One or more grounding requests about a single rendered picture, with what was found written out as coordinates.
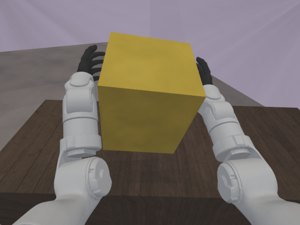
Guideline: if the pedestal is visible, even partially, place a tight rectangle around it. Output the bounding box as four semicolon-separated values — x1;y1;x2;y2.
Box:
0;100;300;225

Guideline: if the right robot forearm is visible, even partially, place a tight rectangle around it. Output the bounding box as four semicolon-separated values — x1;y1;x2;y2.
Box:
198;84;278;191

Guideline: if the left robot forearm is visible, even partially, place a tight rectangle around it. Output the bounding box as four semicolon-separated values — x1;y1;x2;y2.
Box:
54;72;102;188

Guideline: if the robot right hand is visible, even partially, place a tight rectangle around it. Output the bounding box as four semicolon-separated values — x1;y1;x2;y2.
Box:
196;57;213;85

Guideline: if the robot left upper arm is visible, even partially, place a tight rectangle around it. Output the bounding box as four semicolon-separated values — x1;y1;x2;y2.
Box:
12;157;112;225

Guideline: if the carton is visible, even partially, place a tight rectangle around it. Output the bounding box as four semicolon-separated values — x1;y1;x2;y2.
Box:
97;32;206;154

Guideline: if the robot left hand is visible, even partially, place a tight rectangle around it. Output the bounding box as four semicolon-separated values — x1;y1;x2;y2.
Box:
77;45;105;81

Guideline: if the robot right upper arm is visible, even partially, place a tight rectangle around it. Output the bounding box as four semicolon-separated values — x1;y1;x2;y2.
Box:
217;157;300;225

